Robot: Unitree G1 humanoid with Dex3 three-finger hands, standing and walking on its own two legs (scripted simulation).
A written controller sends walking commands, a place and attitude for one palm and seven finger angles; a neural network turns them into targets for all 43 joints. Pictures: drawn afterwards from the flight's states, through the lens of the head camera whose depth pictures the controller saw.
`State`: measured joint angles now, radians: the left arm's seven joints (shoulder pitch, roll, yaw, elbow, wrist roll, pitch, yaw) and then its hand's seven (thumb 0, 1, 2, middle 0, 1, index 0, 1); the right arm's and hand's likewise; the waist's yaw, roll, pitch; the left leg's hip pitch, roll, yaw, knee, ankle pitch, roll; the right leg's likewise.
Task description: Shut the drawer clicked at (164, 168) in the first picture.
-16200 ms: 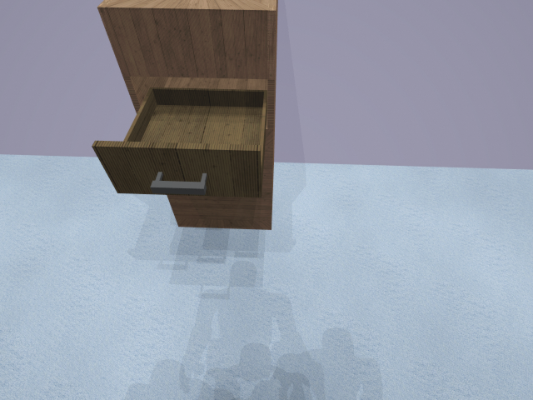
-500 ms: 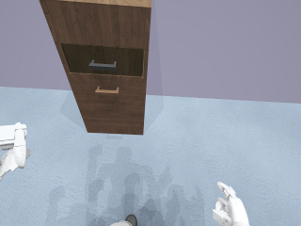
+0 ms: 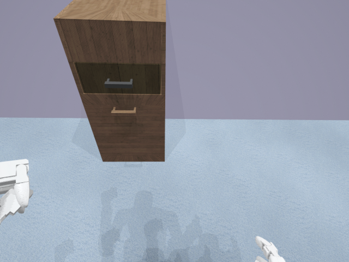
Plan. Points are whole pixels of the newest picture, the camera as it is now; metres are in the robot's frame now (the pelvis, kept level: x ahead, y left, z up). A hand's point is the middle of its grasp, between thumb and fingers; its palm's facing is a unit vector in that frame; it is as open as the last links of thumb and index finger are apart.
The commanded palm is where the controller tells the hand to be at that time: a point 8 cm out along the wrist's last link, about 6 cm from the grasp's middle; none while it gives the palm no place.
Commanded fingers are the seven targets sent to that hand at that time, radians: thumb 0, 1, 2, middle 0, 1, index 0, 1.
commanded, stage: stop stepping back and stand still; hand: left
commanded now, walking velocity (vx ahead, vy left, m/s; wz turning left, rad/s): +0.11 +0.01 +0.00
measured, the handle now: (119, 82) +0.90 +0.26 -0.09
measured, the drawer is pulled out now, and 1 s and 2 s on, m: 0.00 0.00 0.00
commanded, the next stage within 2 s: let the arm hang, fingers relaxed in 0.70 s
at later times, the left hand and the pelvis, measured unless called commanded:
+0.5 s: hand (33, 181) +0.22 +0.24 +0.16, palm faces +0.36 -0.82 -0.45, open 3.2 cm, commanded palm +0.16 +0.29 +0.18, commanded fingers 0.00 0.90 0.90 -1.40 -1.60 -1.40 -1.60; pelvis +0.03 +0.01 +0.00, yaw +0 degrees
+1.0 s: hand (70, 261) +0.16 +0.25 -0.11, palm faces +0.02 -0.94 -0.35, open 3.0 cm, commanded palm none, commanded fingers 0.00 0.90 0.90 -0.96 -1.12 -0.96 -1.12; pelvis +0.02 +0.03 +0.00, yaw +1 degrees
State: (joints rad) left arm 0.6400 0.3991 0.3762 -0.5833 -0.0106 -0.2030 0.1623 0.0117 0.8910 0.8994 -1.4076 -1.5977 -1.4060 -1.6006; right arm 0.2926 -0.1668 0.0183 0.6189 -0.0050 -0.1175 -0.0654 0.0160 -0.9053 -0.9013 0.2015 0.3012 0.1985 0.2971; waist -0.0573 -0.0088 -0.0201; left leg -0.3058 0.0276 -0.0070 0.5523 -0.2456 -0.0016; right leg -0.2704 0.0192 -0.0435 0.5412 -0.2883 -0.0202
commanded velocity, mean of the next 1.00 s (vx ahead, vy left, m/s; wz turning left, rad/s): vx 0.00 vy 0.00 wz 0.00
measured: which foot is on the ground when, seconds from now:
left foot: down 0.00-1.00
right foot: down 0.00-1.00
